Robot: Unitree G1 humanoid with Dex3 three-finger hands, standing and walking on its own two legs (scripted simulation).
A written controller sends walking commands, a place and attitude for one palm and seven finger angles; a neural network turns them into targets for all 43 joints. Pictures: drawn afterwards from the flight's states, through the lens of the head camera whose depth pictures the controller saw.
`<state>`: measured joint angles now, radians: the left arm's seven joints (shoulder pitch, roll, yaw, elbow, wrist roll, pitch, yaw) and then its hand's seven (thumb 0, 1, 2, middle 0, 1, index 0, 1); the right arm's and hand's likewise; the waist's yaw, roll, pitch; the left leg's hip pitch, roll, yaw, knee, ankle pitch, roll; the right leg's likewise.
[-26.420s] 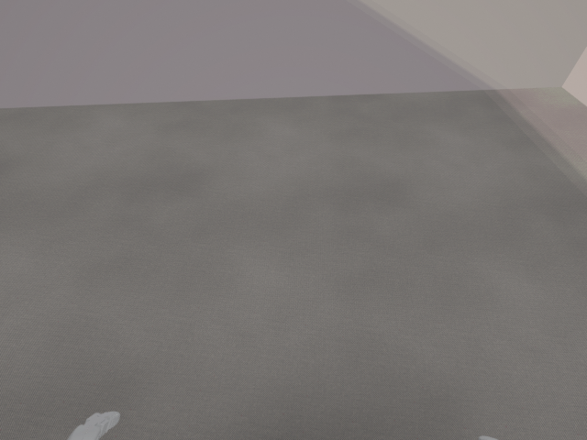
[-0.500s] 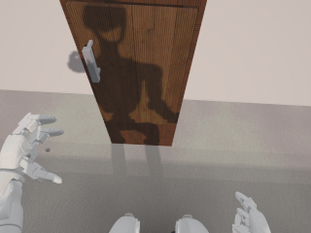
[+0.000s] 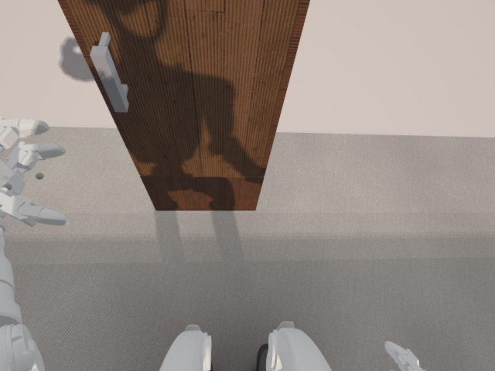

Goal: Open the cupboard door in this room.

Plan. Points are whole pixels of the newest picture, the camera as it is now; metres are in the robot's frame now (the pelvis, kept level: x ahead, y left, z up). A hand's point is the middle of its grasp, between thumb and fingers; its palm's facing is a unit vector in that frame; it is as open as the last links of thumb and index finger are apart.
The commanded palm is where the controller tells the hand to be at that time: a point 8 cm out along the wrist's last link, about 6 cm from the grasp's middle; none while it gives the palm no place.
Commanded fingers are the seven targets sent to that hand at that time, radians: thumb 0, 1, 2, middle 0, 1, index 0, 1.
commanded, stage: move the hooked fingers beside the handle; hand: left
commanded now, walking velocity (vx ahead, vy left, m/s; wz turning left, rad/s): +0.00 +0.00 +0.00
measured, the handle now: (113, 74) +0.61 +0.26 +0.05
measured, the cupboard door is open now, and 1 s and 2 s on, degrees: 0 0 0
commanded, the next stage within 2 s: slide the fingers in behind the handle in 1.84 s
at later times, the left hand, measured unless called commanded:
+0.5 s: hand (54, 131) +0.46 +0.31 +0.06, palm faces +0.04 -1.00 -0.02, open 14.0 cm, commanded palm +0.45 +0.35 +0.06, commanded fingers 0.00 -0.50 0.30 -0.30 -1.20 -0.30 -1.20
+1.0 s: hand (67, 89) +0.54 +0.31 +0.06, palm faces +0.03 -1.00 -0.02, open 14.0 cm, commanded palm +0.55 +0.35 +0.05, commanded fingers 0.00 -0.50 0.30 -0.30 -1.20 -0.30 -1.20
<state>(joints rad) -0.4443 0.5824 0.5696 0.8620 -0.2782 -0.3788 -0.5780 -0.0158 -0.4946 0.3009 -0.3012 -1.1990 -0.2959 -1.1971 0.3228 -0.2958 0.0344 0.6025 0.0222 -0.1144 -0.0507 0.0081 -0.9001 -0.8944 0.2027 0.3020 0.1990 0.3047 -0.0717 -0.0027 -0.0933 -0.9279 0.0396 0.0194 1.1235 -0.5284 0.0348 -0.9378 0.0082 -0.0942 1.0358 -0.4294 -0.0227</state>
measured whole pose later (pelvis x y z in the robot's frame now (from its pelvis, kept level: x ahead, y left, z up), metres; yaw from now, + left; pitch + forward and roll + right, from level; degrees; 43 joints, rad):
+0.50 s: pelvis -0.01 +0.02 -0.01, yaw -1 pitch +22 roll -5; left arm -0.78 0.71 0.56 1.16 -0.14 -0.41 -0.52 -0.02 -0.50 0.30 -0.30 -1.20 -0.30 -1.20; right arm 0.35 -0.28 0.06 0.61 0.00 0.01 -0.03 0.00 -0.90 -0.89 0.20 0.30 0.20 0.30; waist -0.14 0.00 -0.09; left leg -1.02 0.03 0.02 1.15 -0.52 0.06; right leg -1.02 0.00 -0.09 1.03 -0.40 0.00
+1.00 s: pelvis -0.01 +0.01 -0.02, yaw -2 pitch +29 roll -7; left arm -1.13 0.99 0.59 1.35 -0.03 -0.29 -0.54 -0.02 -0.50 0.30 -0.30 -1.20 -0.30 -1.20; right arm 0.37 -0.30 0.12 0.58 -0.01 0.09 -0.04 0.00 -0.90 -0.89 0.20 0.30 0.20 0.30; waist -0.25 0.03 -0.06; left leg -1.21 0.06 -0.01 1.24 -0.54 0.06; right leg -1.18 0.02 -0.12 1.08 -0.41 -0.01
